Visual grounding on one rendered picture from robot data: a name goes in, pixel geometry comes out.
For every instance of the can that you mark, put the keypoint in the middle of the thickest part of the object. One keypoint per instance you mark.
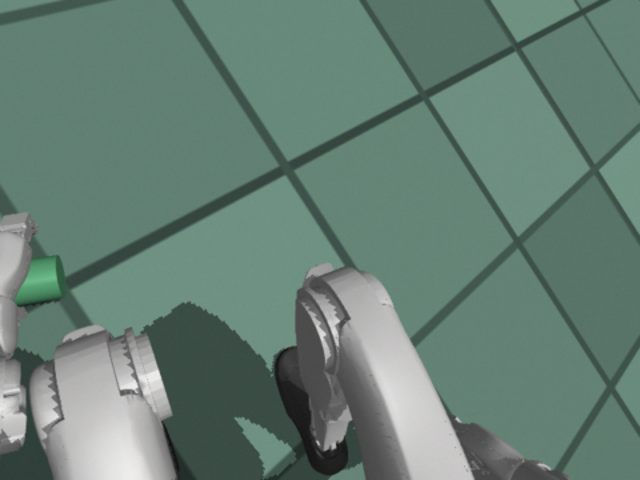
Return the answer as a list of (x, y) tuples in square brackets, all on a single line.
[(45, 281)]

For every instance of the left robot foot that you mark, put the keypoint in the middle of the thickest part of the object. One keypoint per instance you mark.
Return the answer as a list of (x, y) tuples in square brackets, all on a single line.
[(172, 452)]

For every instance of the right robot foot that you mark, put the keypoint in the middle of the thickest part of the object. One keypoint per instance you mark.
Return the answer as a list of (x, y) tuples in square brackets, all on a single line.
[(296, 403)]

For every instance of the right robot arm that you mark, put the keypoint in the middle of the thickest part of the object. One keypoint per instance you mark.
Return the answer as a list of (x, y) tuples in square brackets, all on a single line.
[(536, 470)]

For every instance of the left robot arm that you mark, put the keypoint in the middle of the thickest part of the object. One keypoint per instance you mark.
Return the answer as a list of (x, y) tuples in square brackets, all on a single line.
[(12, 393)]

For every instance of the left robot hand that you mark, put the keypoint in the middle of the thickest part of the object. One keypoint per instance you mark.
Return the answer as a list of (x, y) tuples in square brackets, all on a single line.
[(16, 231)]

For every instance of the right robot hand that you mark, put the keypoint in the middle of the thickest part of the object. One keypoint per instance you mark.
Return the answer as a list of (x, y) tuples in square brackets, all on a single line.
[(490, 456)]

